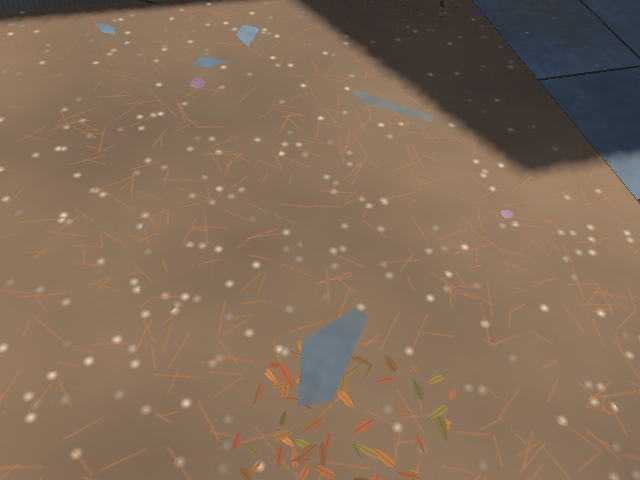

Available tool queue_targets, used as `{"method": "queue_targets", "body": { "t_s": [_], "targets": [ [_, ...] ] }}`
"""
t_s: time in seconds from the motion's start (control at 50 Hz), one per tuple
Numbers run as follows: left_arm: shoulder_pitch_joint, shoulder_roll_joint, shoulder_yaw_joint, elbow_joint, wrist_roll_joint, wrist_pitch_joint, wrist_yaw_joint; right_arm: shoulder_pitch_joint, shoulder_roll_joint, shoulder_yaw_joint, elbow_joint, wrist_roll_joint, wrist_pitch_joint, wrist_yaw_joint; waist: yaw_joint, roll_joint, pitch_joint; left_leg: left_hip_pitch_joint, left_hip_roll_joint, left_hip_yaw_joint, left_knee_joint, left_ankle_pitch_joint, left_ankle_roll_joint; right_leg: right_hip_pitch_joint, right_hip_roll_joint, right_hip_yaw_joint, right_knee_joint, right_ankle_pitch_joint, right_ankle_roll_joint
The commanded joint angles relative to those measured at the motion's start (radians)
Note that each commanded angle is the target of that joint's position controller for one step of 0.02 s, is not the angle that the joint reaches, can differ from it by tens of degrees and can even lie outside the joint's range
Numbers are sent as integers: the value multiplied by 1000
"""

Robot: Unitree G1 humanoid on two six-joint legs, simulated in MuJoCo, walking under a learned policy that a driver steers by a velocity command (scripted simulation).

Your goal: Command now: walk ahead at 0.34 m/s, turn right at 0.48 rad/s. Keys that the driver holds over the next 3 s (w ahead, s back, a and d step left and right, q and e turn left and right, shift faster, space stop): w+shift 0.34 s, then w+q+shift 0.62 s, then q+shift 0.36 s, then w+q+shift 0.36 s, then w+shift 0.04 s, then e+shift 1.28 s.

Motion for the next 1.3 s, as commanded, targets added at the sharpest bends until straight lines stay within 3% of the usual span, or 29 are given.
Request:
{"method": "queue_targets", "body": {
  "t_s": [0.02,0.16,0.32,0.36,0.4,0.42,0.44,0.46,0.48,0.54,0.62,0.72,0.8,0.84,0.86,0.88,0.9,0.92,0.94,0.98,1.02,1.08,1.14,1.18,1.22,1.24,1.26,1.28,1.3],
  "targets": [
    [-7,72,7,-53,6,-18,-27,80,-147,-44,-27,-9,-31,18,-41,212,-26,163,230,-299,-246,-435,99,-210,-49,-41,91,48,-2],
    [-158,46,-13,-64,8,-66,-27,248,-138,-61,60,9,-102,36,-83,180,26,272,266,-282,-312,-341,137,-339,-116,-53,-79,166,2],
    [-358,-5,-58,-143,-2,-92,-45,357,-139,-64,142,7,-116,41,-111,192,89,172,304,-162,-370,-184,150,-159,-196,-238,-429,172,-50],
    [-328,-7,-60,-147,1,-98,-37,360,-142,-62,163,15,-109,44,-80,184,102,103,310,-133,-336,-5,148,4,-168,-263,-507,155,-91],
    [-47,34,-33,-70,10,-113,-7,319,-156,-60,174,29,-111,44,88,112,-35,-36,256,-34,-8,528,121,440,-106,-264,-558,164,-121],
    [175,99,-5,-11,27,-121,18,277,-154,-55,147,31,-120,49,201,23,-192,-242,174,20,308,444,99,763,-208,-147,-559,38,-139],
    [284,206,13,-17,53,-128,37,293,-5,-19,85,42,-124,52,198,-227,-349,-520,48,59,700,-252,66,980,-575,345,-708,-494,-183],
    [213,166,3,-48,39,-127,45,242,-84,-39,82,42,-113,42,186,-106,-303,-594,20,-39,864,-233,82,802,-623,595,-848,-612,-184],
    [100,108,-16,-43,31,-125,47,192,-102,-49,71,34,-101,46,109,-44,-149,-626,79,-42,897,-120,80,667,-579,421,-827,-464,-157],
    [35,6,-43,-21,0,-141,41,244,-56,-41,123,5,-66,84,9,-55,-20,-526,165,-14,834,-16,36,423,-438,60,-907,-133,-100],
    [72,-18,-45,34,-15,-173,29,136,-23,-38,89,4,-26,106,-15,-16,80,-617,175,13,848,105,18,368,-391,-175,-980,160,-60],
    [135,-40,-55,106,-8,-189,34,-63,-19,-21,5,10,-30,124,-13,16,134,-602,140,154,604,250,55,410,-335,-415,-1002,644,-28],
    [162,50,-43,128,-6,-175,71,-85,-33,-8,-13,17,-27,127,-54,-25,53,-335,16,305,371,242,125,535,-355,-494,-851,1400,12],
    [102,118,-20,110,8,-144,93,142,-103,-32,45,18,-19,112,-190,-80,-78,-99,-43,290,364,129,161,573,-403,-472,-547,1663,8],
    [39,143,-10,86,17,-126,93,359,-158,-60,109,15,-19,99,-290,-79,-169,121,-51,231,336,66,197,500,-416,-441,-280,1634,-9],
    [-5,141,-5,73,12,-114,78,516,-208,-93,163,18,-25,76,-353,4,-210,344,-30,131,206,45,245,339,-340,-444,120,1211,-29],
    [-55,-22,-47,43,25,-132,47,409,-246,-111,169,40,-16,53,-238,253,-92,428,63,-47,226,67,262,-34,-135,-397,481,28,-32],
    [50,-48,-64,-78,-4,-154,45,333,-354,-126,116,0,-11,54,-102,312,-273,681,261,-572,94,20,487,-373,-98,-192,719,-122,13],
    [-31,7,-71,-95,8,-184,44,330,-307,-129,88,6,-9,44,-153,111,-285,642,313,-748,-115,-223,479,-444,-146,-89,643,-34,-5],
    [-73,26,-72,-89,14,-192,40,258,-198,-99,112,2,-27,30,-37,-58,-2,266,259,-608,-202,-107,371,-363,-234,-98,399,32,-2],
    [-29,19,-79,-76,38,-142,41,200,-177,-81,99,12,-58,24,46,-88,71,12,187,-418,-172,361,337,-208,-268,-116,281,-2,43],
    [-111,-22,-94,-126,25,-109,37,179,-200,-83,98,22,-81,37,53,-39,61,-172,47,-214,-125,790,267,-34,-245,-200,-35,105,70],
    [-179,-60,-113,-149,-3,-107,35,218,-189,-93,120,33,-59,41,-15,74,-42,-144,-62,-141,-11,800,135,129,-142,-255,-334,390,34],
    [-186,-43,-109,-151,-10,-108,44,245,-185,-99,122,32,-42,39,-47,107,-82,-100,-72,-192,68,715,80,213,-89,-246,-449,456,24],
    [-91,19,-87,-128,-5,-121,64,196,-198,-107,94,25,-39,30,6,126,-124,-54,-70,-273,242,633,33,333,-77,-181,-569,488,14],
    [38,52,-74,-89,-2,-134,73,152,-197,-108,74,28,-44,30,84,102,-162,-57,-93,-251,431,542,4,450,-120,-153,-658,597,-1],
    [148,100,-62,-63,12,-147,79,179,-108,-89,46,39,-47,27,99,-7,-251,-173,-139,-165,709,-30,-24,651,-344,-3,-617,873,-48],
    [165,117,-64,-96,33,-139,67,335,-46,-72,22,57,-38,6,13,-129,-390,-328,-179,-79,966,-582,-29,809,-691,283,-470,1370,-148],
    [85,123,-38,-105,11,-129,70,397,-107,-75,23,31,-29,3,-14,-180,-514,-365,-97,-69,1091,-420,-34,777,-738,457,-546,1121,-272]
  ]
}}
Next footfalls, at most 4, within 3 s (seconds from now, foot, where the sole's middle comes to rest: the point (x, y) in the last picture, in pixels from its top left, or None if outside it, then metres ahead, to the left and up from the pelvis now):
0.42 right None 0.29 -0.17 -0.78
0.88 left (312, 372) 0.71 0.00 -0.78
1.26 right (302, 237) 1.10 0.04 -0.78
1.82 left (170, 290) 0.92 0.36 -0.78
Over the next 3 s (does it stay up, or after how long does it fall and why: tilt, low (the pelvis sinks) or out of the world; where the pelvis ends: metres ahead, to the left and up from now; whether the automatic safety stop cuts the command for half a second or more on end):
stays up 1.03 0.52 0.00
